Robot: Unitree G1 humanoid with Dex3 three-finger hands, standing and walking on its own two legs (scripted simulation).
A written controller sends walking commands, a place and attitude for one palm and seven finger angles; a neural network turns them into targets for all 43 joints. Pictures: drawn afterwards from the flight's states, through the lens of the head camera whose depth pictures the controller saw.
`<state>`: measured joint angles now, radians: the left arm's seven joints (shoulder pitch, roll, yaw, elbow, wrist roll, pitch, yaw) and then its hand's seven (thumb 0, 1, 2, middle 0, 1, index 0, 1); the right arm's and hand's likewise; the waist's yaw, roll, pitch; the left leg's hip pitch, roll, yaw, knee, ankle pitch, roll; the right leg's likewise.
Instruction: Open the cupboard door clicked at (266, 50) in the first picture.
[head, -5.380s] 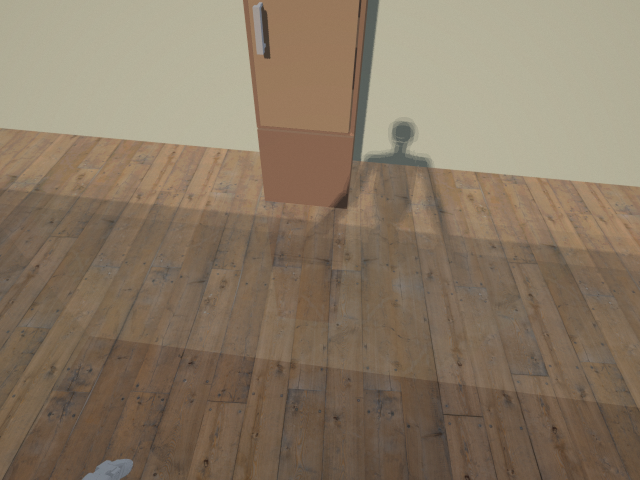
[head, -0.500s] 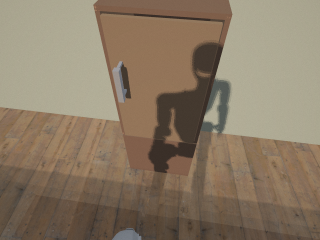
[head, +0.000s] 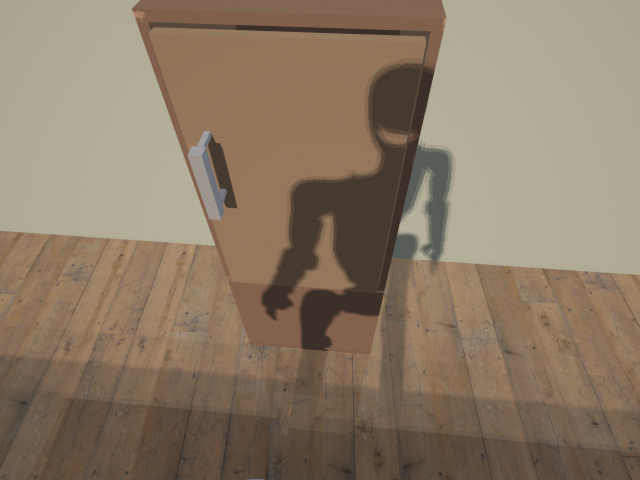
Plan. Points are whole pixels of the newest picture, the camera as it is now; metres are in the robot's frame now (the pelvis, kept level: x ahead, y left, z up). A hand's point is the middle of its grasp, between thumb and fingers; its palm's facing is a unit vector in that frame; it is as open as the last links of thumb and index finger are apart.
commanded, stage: come to a stop and stand still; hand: left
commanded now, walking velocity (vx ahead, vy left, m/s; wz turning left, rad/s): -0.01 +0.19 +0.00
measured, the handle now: (211, 176) +0.55 +0.23 +0.04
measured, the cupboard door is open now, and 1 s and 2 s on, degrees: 0 0 0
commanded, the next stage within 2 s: look again from close up in 0.86 s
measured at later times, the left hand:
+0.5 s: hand out of the picture -0.04 +0.21 -0.17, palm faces +0.12 -0.97 -0.22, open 7.4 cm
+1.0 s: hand out of the picture -0.05 +0.20 -0.17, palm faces +0.05 -0.98 -0.18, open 7.3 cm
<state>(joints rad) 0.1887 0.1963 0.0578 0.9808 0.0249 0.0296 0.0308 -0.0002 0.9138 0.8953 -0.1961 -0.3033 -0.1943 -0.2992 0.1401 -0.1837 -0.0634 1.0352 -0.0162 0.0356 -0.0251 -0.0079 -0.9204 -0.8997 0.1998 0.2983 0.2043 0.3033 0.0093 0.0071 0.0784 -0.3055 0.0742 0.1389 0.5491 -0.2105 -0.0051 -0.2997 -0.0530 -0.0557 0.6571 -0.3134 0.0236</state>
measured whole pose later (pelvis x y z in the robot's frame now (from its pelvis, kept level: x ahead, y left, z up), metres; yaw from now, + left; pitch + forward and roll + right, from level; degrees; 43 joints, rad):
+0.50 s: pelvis -0.04 +0.01 +0.00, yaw +2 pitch +0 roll +0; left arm 0.25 0.20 0.05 1.05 0.02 0.04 0.02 0.00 0.91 0.89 -0.20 -0.30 -0.20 -0.30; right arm 0.24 -0.18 -0.04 1.05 -0.01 0.02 -0.01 0.00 -0.91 -0.90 0.19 0.30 0.20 0.30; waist 0.03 -0.02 0.04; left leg -0.17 0.02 0.04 0.48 -0.32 -0.01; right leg -0.33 -0.08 -0.09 0.53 -0.21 0.01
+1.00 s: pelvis -0.05 +0.03 +0.01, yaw +1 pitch -1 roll +0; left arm 0.27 0.15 0.00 1.15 0.02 -0.01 0.05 0.01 0.92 0.89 -0.20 -0.30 -0.20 -0.30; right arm 0.28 -0.14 0.00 1.12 0.00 -0.01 -0.03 0.00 -0.92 -0.90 0.20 0.30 0.20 0.30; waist 0.01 -0.01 0.03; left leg -0.14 0.01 0.06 0.45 -0.29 0.02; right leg -0.21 -0.04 -0.04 0.44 -0.21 0.03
